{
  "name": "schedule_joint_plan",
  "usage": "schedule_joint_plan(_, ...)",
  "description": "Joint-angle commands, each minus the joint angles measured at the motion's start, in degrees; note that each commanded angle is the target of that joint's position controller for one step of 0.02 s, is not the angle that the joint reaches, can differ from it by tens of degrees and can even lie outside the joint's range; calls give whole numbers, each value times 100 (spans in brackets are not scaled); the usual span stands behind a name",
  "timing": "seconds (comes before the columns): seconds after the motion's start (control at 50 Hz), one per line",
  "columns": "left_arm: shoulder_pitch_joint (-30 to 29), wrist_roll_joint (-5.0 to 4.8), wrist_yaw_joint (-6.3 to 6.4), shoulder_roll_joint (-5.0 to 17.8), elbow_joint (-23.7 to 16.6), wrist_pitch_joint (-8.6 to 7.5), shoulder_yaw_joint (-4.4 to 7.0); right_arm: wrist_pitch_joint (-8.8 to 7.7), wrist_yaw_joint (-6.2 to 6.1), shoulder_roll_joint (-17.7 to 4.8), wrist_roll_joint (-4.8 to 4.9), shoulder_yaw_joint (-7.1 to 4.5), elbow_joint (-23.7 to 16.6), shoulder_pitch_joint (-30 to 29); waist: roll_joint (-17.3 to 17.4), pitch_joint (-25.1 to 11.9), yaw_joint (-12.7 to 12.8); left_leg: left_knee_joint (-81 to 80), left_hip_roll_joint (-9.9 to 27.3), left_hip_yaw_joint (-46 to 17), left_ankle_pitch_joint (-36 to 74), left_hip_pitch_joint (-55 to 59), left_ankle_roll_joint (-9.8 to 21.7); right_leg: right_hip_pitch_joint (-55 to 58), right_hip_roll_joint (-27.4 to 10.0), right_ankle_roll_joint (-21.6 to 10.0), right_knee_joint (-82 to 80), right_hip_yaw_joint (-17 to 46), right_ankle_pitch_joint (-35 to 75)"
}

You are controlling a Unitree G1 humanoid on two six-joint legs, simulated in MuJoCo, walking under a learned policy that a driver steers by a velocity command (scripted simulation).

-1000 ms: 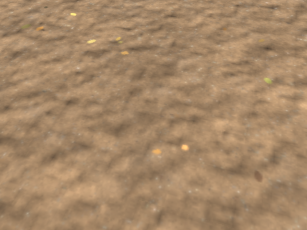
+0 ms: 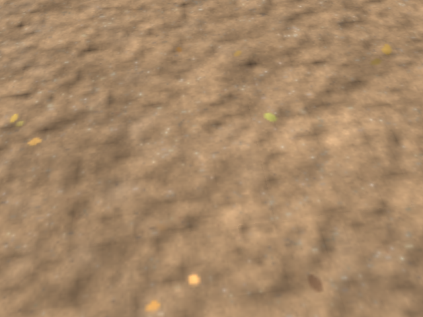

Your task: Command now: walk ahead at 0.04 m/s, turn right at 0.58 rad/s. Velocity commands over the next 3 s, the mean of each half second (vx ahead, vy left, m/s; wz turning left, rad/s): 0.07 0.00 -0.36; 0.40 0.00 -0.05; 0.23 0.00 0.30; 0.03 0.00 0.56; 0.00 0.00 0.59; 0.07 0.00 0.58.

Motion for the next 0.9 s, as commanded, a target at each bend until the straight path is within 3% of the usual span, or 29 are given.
schedule_joint_plan(0.02,-155,-19,108,986,-431,-36,312,-9,-22,-378,5,-91,-208,359,-772,-1287,-125,-658,-91,-76,326,409,-77,873,-1265,-1010,-741,1599,471)
schedule_joint_plan(0.12,-181,-26,82,962,-446,55,315,-75,76,-462,53,-138,-280,303,-1038,-1115,-32,-1637,-220,-116,386,812,73,770,-1188,-849,-741,2228,-550)
schedule_joint_plan(0.18,-160,-95,107,776,-401,117,241,-142,149,-493,1,-189,-137,786,-928,-1122,-240,-3120,-16,32,1261,1800,387,468,-889,-441,-270,2019,-731)
schedule_joint_plan(0.2,92,-45,105,494,-362,115,155,-133,130,-849,-126,-257,-196,857,-73,-1100,-120,-3671,1029,-958,1272,2217,746,-64,-412,-83,652,1476,-1639)
schedule_joint_plan(0.22,-38,-84,109,527,-566,57,181,-100,120,-1273,-269,-343,-170,717,1571,-659,35,-4121,1991,-2397,1697,1822,1662,-934,489,231,1705,345,-2693)
schedule_joint_plan(0.24,-21,26,126,936,-445,-8,302,-146,98,-990,-310,-276,-383,417,1243,-610,-91,-4177,2210,-2653,1819,1486,2028,-849,234,439,3005,673,-2864)
schedule_joint_plan(0.26,119,-26,107,1059,-287,1,379,-161,57,-798,-224,-217,-452,131,851,-576,60,-4046,1931,-2130,1926,1454,1853,-830,242,488,3576,734,-2539)
schedule_joint_plan(0.28,298,-29,127,919,-105,53,361,-169,38,-671,-112,-179,-481,-60,633,-527,156,-3915,1570,-1624,1963,1527,1598,-806,220,597,3805,689,-2269)
schedule_joint_plan(0.3,355,4,149,772,-45,95,322,-179,27,-545,-10,-136,-463,-69,631,-498,111,-3830,1444,-1417,2130,1720,1520,-922,200,693,3982,711,-2027)
schedule_joint_plan(0.32,360,-2,148,577,-4,118,262,-168,14,-436,13,-79,-427,2,603,-498,90,-3779,1318,-1177,2439,1768,1513,-830,185,773,4000,675,-1936)
schedule_joint_plan(0.34,337,-19,130,425,-6,114,193,-151,12,-330,10,-43,-358,184,611,-611,29,-3882,1157,-975,1817,1910,1470,-738,97,816,3643,497,-1736)
schedule_joint_plan(0.36,190,-37,104,287,-50,94,121,-133,5,-307,13,-34,-285,373,777,-637,-89,-4014,1052,-933,922,2143,1424,-749,-30,840,3087,268,-1586)
schedule_joint_plan(0.38,-25,-43,72,234,-109,60,67,-110,-6,-437,36,-69,-225,546,1001,-591,-258,-4160,1030,-998,298,2283,1413,-711,-134,860,2599,-15,-1588)
schedule_joint_plan(0.4,-241,-57,47,248,-173,21,42,-80,-24,-651,56,-126,-195,683,1158,-497,-398,-4262,1076,-1101,33,2304,1443,-606,-196,852,2221,-250,-1715)
schedule_joint_plan(0.44,-426,-104,20,263,-210,-76,7,-52,-39,-892,65,-192,-144,919,1152,-378,-530,-4310,1213,-1215,-104,2201,1511,-174,-223,738,1406,-454,-2099)
schedule_joint_plan(0.48,-245,-127,-3,333,-77,-182,21,-52,-15,-989,135,-214,-78,1074,1023,-311,-492,-4290,1287,-1265,-157,2013,1567,394,-180,531,528,-572,-1893)
schedule_joint_plan(0.52,242,-129,-32,280,227,-277,31,-57,13,-919,219,-180,-49,991,815,-222,-179,-4118,1138,-1102,-116,1507,1488,1391,-105,229,-739,-722,-826)
schedule_joint_plan(0.54,536,-128,-18,336,342,-308,50,-108,35,-722,193,-115,-49,962,681,-380,-22,-3858,1026,-970,90,1059,1304,2155,-271,81,-842,-506,-678)
schedule_joint_plan(0.56,1120,-128,20,454,473,-330,77,-198,92,-310,101,15,-144,715,264,-691,251,-2966,711,-560,161,336,984,3134,-864,-91,-871,221,-856)
schedule_joint_plan(0.58,1487,-67,41,1074,541,-312,225,-352,145,105,14,127,-414,532,-1138,-879,272,-1547,-42,473,-113,-849,547,3700,-1882,-625,-996,1816,-1523)
schedule_joint_plan(0.6,1602,-24,-11,1164,573,-368,282,-460,141,-403,119,10,-612,15,-1227,-334,560,-672,86,367,-809,-1559,461,3156,-2551,-1267,-1548,2809,-2174)
schedule_joint_plan(0.62,1440,-1,-13,847,575,-450,179,-507,169,-683,222,-106,-597,36,-965,76,433,-17,347,129,-603,-1986,487,3051,-2475,-1331,-1682,2749,-2546)
schedule_joint_plan(0.64,1296,-10,-16,653,563,-512,112,-529,212,-661,247,-117,-484,185,-978,177,329,215,459,77,-215,-2169,549,3077,-2219,-1174,-1755,2401,-2566)
schedule_joint_plan(0.7,1074,-35,-25,531,549,-531,43,-585,322,-490,115,-92,-435,119,-755,230,214,-41,601,191,870,-2117,482,2874,-1819,-915,-1945,1449,-1027)
schedule_joint_plan(0.78,1100,-59,-9,672,614,-516,80,-594,424,-107,96,71,-550,-284,-733,121,292,-1460,372,504,2077,-860,234,1994,-1375,-765,-1983,391,49)
schedule_joint_plan(0.82,1296,-91,-11,807,717,-533,120,-579,450,-138,125,93,-652,-528,-731,188,354,-1955,251,540,2385,-371,257,1742,-1475,-743,-2031,332,20)
schedule_joint_plan(0.9,1345,-160,-9,940,887,-525,177,-569,476,-424,157,23,-735,-494,-713,251,133,-2425,229,384,2239,-65,567,2172,-1849,-596,-1811,370,486)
